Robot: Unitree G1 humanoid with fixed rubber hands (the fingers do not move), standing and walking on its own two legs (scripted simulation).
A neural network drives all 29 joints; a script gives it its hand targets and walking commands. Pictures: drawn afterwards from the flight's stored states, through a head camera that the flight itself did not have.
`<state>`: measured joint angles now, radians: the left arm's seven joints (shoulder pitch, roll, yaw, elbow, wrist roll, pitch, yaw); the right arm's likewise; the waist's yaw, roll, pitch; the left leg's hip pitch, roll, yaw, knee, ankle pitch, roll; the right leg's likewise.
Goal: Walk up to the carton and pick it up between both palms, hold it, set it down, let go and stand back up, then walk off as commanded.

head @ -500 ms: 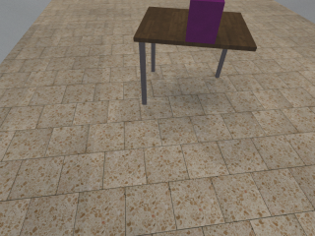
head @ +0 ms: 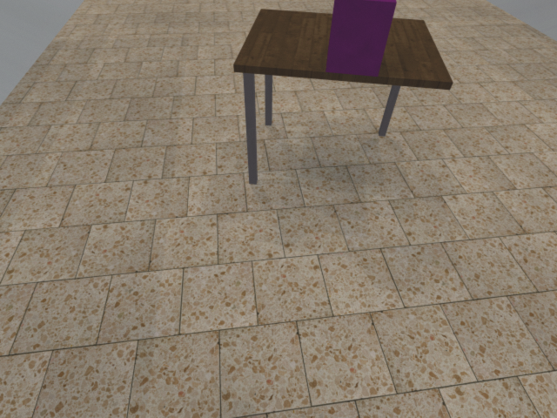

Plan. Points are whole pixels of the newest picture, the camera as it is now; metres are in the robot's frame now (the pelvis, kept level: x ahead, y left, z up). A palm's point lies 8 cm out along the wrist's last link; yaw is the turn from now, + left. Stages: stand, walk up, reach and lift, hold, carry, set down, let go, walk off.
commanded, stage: walk up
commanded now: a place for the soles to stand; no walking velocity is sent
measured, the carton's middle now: (357, 29) +1.42 -0.28 +0.01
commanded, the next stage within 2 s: none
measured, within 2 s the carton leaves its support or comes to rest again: neither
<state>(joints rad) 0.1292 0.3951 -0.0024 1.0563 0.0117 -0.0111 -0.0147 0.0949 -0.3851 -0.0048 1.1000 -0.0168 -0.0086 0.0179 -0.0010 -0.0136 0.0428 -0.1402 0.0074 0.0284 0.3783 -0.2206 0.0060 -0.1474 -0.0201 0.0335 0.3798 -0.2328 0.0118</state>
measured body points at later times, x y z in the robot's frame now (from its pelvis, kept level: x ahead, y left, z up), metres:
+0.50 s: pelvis +0.14 -0.08 -0.01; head +0.13 -0.08 +0.44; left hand +0.19 +0.26 -0.11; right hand +0.22 -0.42 -0.10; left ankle +0.22 +0.05 -0.69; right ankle +0.12 -0.20 -0.75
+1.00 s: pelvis +0.38 -0.06 +0.00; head +0.40 -0.05 +0.45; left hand +0.56 +0.23 -0.10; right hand +0.34 -0.40 -0.09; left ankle +0.35 +0.04 -0.75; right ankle +0.50 -0.24 -0.70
